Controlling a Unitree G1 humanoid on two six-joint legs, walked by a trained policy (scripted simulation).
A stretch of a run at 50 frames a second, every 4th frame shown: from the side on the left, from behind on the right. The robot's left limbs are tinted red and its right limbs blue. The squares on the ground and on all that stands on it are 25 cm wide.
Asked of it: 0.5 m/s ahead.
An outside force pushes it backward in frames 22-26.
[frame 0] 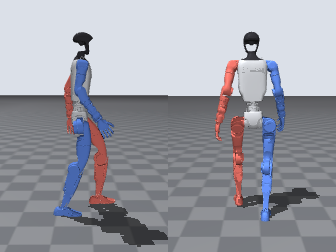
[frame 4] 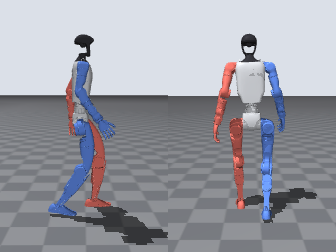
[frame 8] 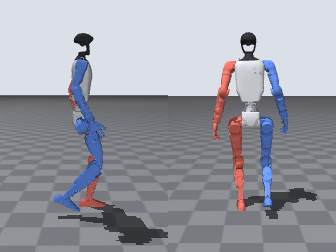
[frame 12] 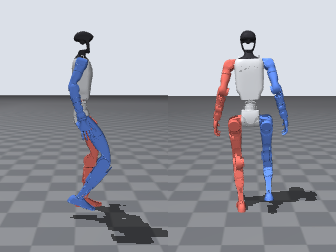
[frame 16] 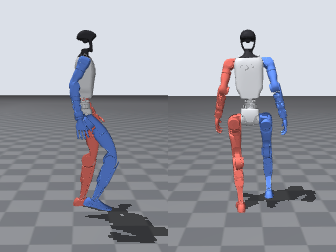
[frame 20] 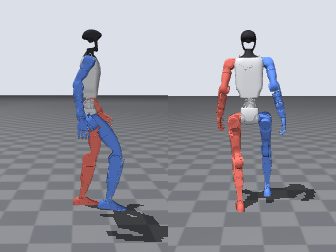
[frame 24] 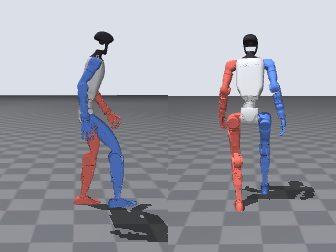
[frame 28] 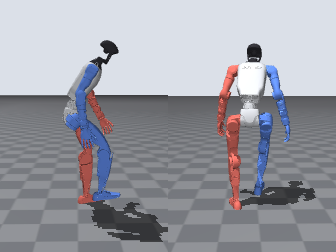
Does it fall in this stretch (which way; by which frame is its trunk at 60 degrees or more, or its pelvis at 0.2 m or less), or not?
no
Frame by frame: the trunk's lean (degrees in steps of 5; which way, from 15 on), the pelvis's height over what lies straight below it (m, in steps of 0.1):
0: 5, 0.8
4: 5, 0.8
8: 5, 0.8
12: 5, 0.8
16: 5, 0.8
20: 5, 0.8
24: 15 forward, 0.8
28: 35 forward, 0.8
